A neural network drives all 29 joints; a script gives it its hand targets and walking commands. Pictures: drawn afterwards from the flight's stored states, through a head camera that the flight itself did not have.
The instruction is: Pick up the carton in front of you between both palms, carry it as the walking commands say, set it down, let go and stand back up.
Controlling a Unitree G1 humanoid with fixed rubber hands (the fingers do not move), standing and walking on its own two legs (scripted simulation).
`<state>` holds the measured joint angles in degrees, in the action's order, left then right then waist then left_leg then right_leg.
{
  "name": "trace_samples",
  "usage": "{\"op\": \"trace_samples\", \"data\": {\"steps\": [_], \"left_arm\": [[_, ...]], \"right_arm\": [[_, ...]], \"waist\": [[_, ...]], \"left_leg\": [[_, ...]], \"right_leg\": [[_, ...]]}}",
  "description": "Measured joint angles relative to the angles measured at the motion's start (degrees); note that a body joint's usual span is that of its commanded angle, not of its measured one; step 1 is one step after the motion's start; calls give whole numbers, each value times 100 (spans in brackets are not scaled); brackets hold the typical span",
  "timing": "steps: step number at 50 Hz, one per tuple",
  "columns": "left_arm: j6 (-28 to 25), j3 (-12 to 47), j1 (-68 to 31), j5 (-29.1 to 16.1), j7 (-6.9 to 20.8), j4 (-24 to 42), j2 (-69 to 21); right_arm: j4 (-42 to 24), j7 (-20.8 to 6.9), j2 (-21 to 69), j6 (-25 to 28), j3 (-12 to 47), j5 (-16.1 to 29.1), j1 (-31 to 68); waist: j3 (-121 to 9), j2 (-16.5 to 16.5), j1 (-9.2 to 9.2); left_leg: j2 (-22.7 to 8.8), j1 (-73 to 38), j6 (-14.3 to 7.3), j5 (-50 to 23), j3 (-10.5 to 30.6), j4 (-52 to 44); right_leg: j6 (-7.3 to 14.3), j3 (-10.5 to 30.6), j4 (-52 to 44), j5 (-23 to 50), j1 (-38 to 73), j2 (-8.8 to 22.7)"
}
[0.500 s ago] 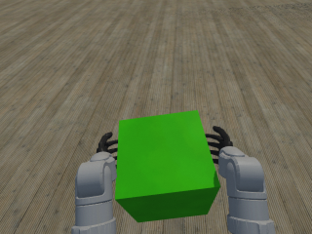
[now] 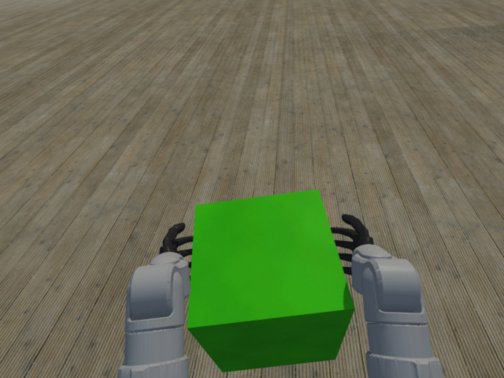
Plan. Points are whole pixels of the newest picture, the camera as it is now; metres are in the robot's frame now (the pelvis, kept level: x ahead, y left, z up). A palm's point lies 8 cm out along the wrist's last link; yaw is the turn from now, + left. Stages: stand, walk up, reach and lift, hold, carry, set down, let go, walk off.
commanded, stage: carry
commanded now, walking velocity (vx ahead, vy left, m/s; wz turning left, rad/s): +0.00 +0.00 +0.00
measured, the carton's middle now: (268, 285) +0.29 +0.00 -0.01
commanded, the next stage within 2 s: hold in 1.08 s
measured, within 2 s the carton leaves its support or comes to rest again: neither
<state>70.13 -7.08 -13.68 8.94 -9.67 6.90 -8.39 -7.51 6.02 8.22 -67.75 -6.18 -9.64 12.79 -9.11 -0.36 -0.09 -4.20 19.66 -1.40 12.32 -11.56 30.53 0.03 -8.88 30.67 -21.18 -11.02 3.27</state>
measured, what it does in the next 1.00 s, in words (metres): stands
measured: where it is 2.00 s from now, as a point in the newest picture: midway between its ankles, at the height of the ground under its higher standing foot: outside the picture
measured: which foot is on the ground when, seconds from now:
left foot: down 0.00-1.00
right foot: down 0.00-1.00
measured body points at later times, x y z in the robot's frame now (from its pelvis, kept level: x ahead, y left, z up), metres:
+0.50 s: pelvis -0.03 -0.01 +0.00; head -0.06 +0.00 +0.45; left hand +0.27 +0.14 +0.03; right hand +0.27 -0.16 +0.04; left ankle +0.04 +0.11 -0.73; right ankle -0.05 -0.10 -0.73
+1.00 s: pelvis -0.03 -0.01 +0.00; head -0.05 -0.01 +0.45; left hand +0.27 +0.14 +0.03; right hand +0.27 -0.16 +0.03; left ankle +0.04 +0.11 -0.73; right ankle -0.05 -0.10 -0.73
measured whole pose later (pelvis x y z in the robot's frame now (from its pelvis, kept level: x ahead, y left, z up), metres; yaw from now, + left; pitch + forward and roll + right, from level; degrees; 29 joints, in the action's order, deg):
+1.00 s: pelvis -0.03 -0.01 +0.00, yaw +0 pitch +1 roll +0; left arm 43.1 -9.6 -13.0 14.5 -2.2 -11.7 -8.3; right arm 12.1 2.1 8.3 -41.3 -10.1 -14.5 13.1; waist -6.2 -0.2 0.0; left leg -5.3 21.2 -0.7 9.0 -11.1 29.2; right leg 1.6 -9.2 31.4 -19.3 -13.6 2.1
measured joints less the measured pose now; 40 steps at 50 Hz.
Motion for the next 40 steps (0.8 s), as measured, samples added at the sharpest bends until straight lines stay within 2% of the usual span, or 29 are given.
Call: {"op": "trace_samples", "data": {"steps": [13,17,25,30,35,40], "left_arm": [[-969,145,214,275,232,-686,39],[-1353,111,273,390,434,-925,49],[-2233,-144,126,610,746,-1736,22],[-2787,-424,-119,754,821,-2255,-30],[-3011,-490,-184,727,795,-2253,-46],[-2866,-350,-48,587,746,-1927,-14]], "right_arm": [[634,-135,-37,908,73,-214,-223],[903,-213,-42,1282,45,-306,-258],[1807,-414,-8,2188,-283,-542,-58],[2344,-479,47,2734,-562,-682,209],[2359,-454,67,2961,-617,-659,287],[2041,-409,36,2816,-478,-517,158]], "waist": [[107,12,-9],[110,8,-4],[159,14,9],[227,19,3],[295,16,3],[307,10,9]], "left_leg": [[-29,79,-5,-245,17,-152],[-38,99,0,-281,19,-169],[-60,126,8,-339,24,-189],[-73,162,10,-379,28,-201],[-81,198,16,-388,34,-187],[-91,204,31,-356,39,-146]], "right_leg": [[56,-20,-21,168,-137,-45],[69,-22,-15,189,-169,-54],[94,-26,-3,226,-211,-77],[112,-29,9,251,-260,-90],[124,-33,40,245,-301,-94],[129,-34,74,211,-303,-98]]}}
